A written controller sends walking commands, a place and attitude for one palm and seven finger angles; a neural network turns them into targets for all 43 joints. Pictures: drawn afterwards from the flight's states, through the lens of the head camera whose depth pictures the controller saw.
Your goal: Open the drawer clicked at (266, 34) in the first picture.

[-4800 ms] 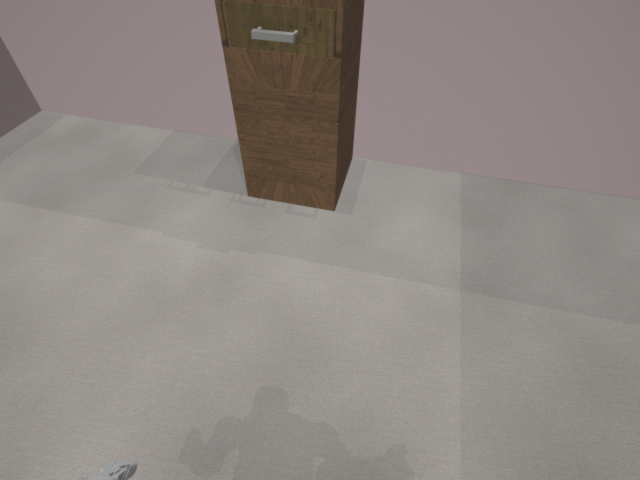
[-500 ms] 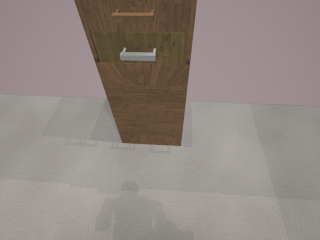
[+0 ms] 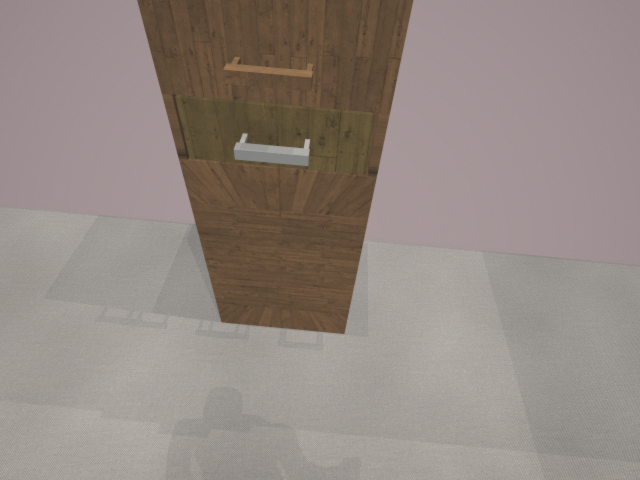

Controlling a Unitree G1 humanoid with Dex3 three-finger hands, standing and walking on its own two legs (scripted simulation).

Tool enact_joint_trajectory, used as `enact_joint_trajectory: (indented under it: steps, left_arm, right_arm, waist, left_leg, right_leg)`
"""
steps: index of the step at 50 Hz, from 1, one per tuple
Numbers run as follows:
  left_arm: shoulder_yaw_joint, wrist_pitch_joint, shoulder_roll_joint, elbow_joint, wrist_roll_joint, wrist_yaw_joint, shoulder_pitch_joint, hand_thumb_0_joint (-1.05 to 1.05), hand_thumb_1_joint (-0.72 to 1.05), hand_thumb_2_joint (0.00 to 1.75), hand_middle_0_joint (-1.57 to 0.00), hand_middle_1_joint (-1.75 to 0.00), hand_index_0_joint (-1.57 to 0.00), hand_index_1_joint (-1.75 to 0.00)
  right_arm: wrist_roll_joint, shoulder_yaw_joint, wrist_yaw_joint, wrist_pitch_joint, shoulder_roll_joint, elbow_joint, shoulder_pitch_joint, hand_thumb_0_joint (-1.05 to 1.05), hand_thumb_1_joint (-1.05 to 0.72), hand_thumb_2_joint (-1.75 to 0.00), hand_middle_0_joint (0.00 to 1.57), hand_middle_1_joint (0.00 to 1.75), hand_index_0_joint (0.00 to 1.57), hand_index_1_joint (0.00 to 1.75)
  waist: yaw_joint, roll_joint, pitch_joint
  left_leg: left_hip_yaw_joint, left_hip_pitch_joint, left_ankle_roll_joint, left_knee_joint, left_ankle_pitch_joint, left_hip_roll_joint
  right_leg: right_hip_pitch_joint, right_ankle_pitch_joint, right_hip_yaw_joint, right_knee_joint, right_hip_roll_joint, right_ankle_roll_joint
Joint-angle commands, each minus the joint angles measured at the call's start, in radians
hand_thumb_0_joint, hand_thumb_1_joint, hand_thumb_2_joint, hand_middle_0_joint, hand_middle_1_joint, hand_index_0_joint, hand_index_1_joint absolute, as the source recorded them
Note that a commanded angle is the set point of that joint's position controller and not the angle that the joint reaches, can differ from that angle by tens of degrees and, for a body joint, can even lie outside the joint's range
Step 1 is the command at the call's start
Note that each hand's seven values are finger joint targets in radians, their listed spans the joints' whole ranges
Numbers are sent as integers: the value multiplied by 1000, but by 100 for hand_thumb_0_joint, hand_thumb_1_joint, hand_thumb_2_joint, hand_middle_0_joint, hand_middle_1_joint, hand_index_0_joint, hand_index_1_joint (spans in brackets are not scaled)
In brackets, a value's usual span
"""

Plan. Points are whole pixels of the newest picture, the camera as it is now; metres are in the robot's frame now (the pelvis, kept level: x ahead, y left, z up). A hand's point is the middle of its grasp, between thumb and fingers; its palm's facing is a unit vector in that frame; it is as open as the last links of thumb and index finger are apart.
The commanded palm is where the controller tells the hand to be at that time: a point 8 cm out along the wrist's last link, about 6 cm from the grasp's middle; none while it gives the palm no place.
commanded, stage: take the last steps up to it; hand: left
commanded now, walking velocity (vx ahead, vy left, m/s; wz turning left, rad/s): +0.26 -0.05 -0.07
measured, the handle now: (274, 147) +0.70 +0.15 +0.02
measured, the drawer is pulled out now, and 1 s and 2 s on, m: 0.00 0.00 0.00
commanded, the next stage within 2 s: come to a stop and stand still in 0.30 s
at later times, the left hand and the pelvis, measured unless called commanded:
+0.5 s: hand (248, 434) +0.21 +0.12 -0.15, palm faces +0.04 -0.97 -0.25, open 7.2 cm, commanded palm none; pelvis +0.15 -0.06 +0.01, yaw +0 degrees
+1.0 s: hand (204, 445) +0.20 +0.19 -0.17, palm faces +0.07 -0.98 -0.21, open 7.4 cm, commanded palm none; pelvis +0.17 -0.01 +0.01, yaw +0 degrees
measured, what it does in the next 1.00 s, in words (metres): walks ahead: right foot, then left foot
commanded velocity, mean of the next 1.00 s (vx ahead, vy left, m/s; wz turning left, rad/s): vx -0.02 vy -0.01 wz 0.00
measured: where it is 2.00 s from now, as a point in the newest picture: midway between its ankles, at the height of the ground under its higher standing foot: outside the picture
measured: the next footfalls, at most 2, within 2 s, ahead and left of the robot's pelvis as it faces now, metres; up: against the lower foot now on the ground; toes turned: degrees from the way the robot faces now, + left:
right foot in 0.34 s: +0.23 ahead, -0.16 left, +0.00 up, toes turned -10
left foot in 0.84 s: +0.22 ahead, +0.05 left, +0.00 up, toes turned -2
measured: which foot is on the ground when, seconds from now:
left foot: down 0.00-0.36, up 0.38-0.82, down 0.84-1.00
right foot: up 0.00-0.32, down 0.34-0.84, up 0.86-1.00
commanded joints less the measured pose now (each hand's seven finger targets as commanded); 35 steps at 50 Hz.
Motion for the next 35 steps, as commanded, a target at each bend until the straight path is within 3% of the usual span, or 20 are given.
enact_joint_trajectory:
  steps: [1, 2, 4, 6, 8, 10, 13, 15, 16, 17, 18, 19, 20, 21, 23, 25, 29, 32, 35]
  left_arm:
    - [22, -24, 85, -119, 9, -2, -125, 0, 90, 90, -20, -30, -20, -30]
    - [25, -21, 78, -111, 10, -10, -128, 0, 90, 90, -20, -30, -20, -30]
    - [22, -11, 43, -99, 10, -15, -77, 0, 90, 90, -20, -30, -20, -30]
    - [21, -3, 26, -98, 7, -15, -71, 0, 90, 90, -20, -30, -20, -30]
    - [18, 1, 22, -112, 4, -15, -100, 0, 90, 90, -20, -30, -20, -30]
    - [18, -2, 24, -133, 3, -15, -153, 0, 90, 90, -20, -30, -20, -30]
    - [23, -7, 34, -139, 4, -16, -161, 0, 90, 90, -20, -30, -20, -30]
    - [29, -15, 59, -117, 6, -14, -107, 0, 90, 90, -20, -30, -20, -30]
    - [36, -24, 92, -94, 9, -10, -41, 0, 90, 90, -20, -30, -20, -30]
    - [52, -39, 169, -66, 15, -1, 58, 0, 90, 90, -20, -30, -20, -30]
    - [69, -43, 267, -55, 8, 9, 131, 0, 90, 90, -20, -30, -20, -30]
    - [62, -39, 259, -61, -3, 16, 126, 0, 90, 90, -20, -30, -20, -30]
    - [58, -41, 216, -71, -3, 22, 41, 0, 90, 90, -20, -30, -20, -30]
    - [43, -38, 171, -95, -4, 27, -41, 0, 90, 90, -20, -30, -20, -30]
    - [16, -36, 107, -132, 0, 37, -162, 0, 90, 90, -20, -30, -20, -30]
    - [15, -26, 124, -143, 5, 45, -186, 0, 90, 90, -20, -30, -20, -30]
    - [35, 1, 170, -137, 2, 53, -129, 0, 90, 90, -20, -30, -20, -30]
    - [49, 10, 192, -150, 6, 59, -149, 0, 90, 90, -20, -30, -20, -30]
    - [52, 19, 198, -162, 12, 59, -170, 0, 90, 90, -20, -30, -20, -30]
  right_arm:
    - [3, -37, -30, 0, -173, 26, 245, 0, -90, -90, 20, 30, 20, 30]
    - [4, -23, -31, -5, -133, 15, 194, 0, -90, -90, 20, 30, 20, 30]
    - [7, -13, -33, -18, -106, 8, 155, 0, -90, -90, 20, 30, 20, 30]
    - [8, -18, -34, -24, -99, 17, 166, 0, -90, -90, 20, 30, 20, 30]
    - [7, -21, -31, -22, -115, 20, 162, 0, -90, -90, 20, 30, 20, 30]
    - [5, -29, -26, -15, -121, 31, 179, 0, -90, -90, 20, 30, 20, 30]
    - [3, -38, -23, -2, -136, 40, 166, 0, -90, -90, 20, 30, 20, 30]
    - [5, -37, -20, 6, -128, 48, 168, 0, -90, -90, 20, 30, 20, 30]
    - [9, -32, -17, 6, -110, 53, 174, 0, -90, -90, 20, 30, 20, 30]
    - [16, -22, -12, 5, -70, 47, 186, 0, -90, -90, 20, 30, 20, 30]
    - [23, -10, -8, 6, -29, 18, 199, 0, -90, -90, 20, 30, 20, 30]
    - [19, -17, -12, 13, -59, 8, 157, 0, -90, -90, 20, 30, 20, 30]
    - [21, -23, -11, 19, -52, 13, 152, 0, -90, -90, 20, 30, 20, 30]
    - [19, -20, -14, 20, -51, 28, 133, 0, -90, -90, 20, 30, 20, 30]
    - [22, -4, -23, 39, -13, 66, 183, 0, -90, -90, 20, 30, 20, 30]
    - [33, 1, -24, 63, 11, 80, 209, 0, -90, -90, 20, 30, 20, 30]
    - [24, -16, -22, 95, -39, 33, 119, 0, -90, -90, 20, 30, 20, 30]
    - [21, -27, -20, 101, -66, -7, 60, 0, -90, -90, 20, 30, 20, 30]
    - [25, -32, -17, 102, -68, -33, 20, 0, -90, -90, 20, 30, 20, 30]
  waist:
    - [-109, 192, 93]
    - [-81, 156, 135]
    - [-37, 149, 117]
    - [-25, 126, 90]
    - [-24, 142, 88]
    - [-41, 140, 100]
    - [-30, 179, 100]
    - [0, 124, 71]
    - [31, 61, 43]
    - [75, -130, -29]
    - [79, -341, -93]
    - [85, -206, -82]
    - [49, -245, -50]
    - [26, -159, 18]
    - [-39, -44, 32]
    - [-52, -32, 3]
    - [-5, -55, -37]
    - [2, -88, -44]
    - [1, -145, -40]
  left_leg:
    - [-477, 197, 164, -445, -211, 364]
    - [-397, 130, 143, -456, -168, 325]
    - [-250, 96, 122, -448, -5, 268]
    - [-174, 105, 128, -433, 126, 241]
    - [-125, 117, 137, -421, 174, 230]
    - [-119, 100, 140, -409, 162, 225]
    - [-106, 78, 124, -352, 90, 225]
    - [-85, 41, 88, -254, 42, 186]
    - [-46, -3, 60, -139, 35, 142]
    - [31, -120, 18, 108, -68, 62]
    - [27, -254, -4, 384, -366, -29]
    - [-80, -276, 6, 525, -367, -6]
    - [-110, -264, 14, 577, -282, 25]
    - [-123, -246, 3, 581, -218, 46]
    - [-142, -112, -23, 453, -141, 59]
    - [-112, -44, -39, 325, -138, 29]
    - [-110, -111, -59, 314, -137, -16]
    - [-130, -152, -66, 315, -157, -17]
    - [-128, -110, -62, 257, -161, -21]
  right_leg:
    - [-493, 21, 41, 479, -77, -9]
    - [-475, 83, 50, 469, -101, -2]
    - [-415, 147, 26, 396, -113, 19]
    - [-379, 174, 3, 306, -117, 35]
    - [-354, 184, -23, 177, -121, 44]
    - [-312, 192, -51, 77, -108, 47]
    - [-223, 229, -85, -38, -85, 44]
    - [-85, 292, -120, -146, -45, 39]
    - [32, 299, -91, -202, -54, 29]
    - [180, 254, 109, -274, -210, -21]
    - [258, 272, 418, -431, -419, -117]
    - [210, 273, 430, -471, -435, -160]
    - [116, 250, 371, -488, -399, -144]
    - [11, 348, 324, -486, -392, -142]
    - [-122, 657, 132, -446, -337, -114]
    - [-125, 845, 37, -398, -312, -117]
    - [-9, 934, 75, -361, -343, -148]
    - [36, 993, 81, -334, -374, -169]
    - [8, 957, 75, -321, -366, -165]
